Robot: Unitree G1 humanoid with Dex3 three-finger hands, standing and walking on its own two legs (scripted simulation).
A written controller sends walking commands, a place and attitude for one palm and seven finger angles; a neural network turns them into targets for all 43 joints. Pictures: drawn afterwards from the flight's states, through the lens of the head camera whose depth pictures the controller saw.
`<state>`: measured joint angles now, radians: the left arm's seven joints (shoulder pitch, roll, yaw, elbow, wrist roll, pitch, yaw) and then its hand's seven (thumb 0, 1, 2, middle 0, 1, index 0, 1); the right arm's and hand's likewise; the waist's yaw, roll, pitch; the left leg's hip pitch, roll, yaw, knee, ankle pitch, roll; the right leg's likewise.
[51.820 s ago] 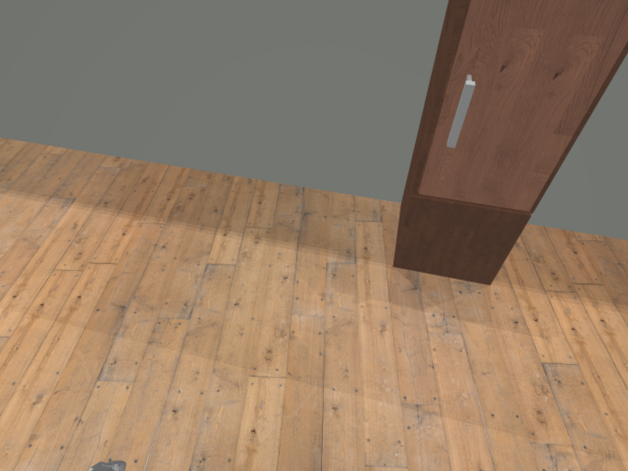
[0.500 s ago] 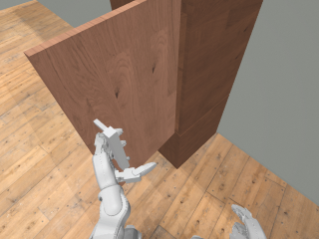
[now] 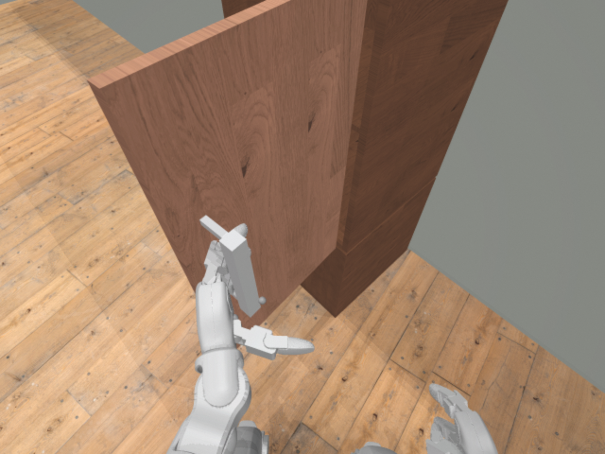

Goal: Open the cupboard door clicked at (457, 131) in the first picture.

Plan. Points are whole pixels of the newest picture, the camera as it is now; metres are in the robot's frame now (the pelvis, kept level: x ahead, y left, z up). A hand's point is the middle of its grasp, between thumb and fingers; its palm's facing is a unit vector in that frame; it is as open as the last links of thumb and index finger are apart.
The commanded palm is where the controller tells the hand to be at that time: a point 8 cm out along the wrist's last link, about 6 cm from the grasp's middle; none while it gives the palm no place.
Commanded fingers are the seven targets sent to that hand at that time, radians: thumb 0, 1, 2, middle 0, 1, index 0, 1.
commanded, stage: slide the hand sideways off the handle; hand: left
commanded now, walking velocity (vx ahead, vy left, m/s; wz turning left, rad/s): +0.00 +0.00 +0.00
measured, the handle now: (231, 269) +0.35 +0.12 +0.05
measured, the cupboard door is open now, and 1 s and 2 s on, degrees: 95 97 97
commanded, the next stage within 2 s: draw the hand back to the body in 1.12 s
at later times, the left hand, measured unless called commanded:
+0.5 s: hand (239, 340) +0.25 +0.09 +0.05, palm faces +0.00 -1.00 +0.00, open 16.3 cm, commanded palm +0.22 +0.15 +0.05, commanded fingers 0.00 -0.50 0.30 -0.15 -0.30 -0.15 -0.30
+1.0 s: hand (197, 383) +0.20 +0.13 +0.04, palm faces +0.02 -1.00 -0.03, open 16.3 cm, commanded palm +0.17 +0.19 +0.05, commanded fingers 0.00 -0.50 0.30 -0.15 -0.30 -0.15 -0.30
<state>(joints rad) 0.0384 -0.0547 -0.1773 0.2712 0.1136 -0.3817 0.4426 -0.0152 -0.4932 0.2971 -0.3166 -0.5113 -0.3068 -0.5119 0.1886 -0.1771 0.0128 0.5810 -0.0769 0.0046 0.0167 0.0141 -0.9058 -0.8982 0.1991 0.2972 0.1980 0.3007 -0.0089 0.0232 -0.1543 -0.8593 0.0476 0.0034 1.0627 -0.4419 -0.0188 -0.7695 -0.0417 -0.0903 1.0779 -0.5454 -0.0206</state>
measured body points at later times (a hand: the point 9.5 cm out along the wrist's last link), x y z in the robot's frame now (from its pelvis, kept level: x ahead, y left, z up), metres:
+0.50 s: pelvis +0.00 +0.01 -0.01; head +0.06 +0.00 +0.44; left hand +0.24 +0.15 +0.05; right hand +0.18 -0.21 -0.09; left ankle +0.04 +0.13 -0.66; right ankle -0.01 -0.11 -0.66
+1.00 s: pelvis +0.01 +0.00 -0.02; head +0.07 -0.01 +0.43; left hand +0.19 +0.19 +0.05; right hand +0.20 -0.23 -0.10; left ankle +0.04 +0.13 -0.66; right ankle -0.01 -0.11 -0.66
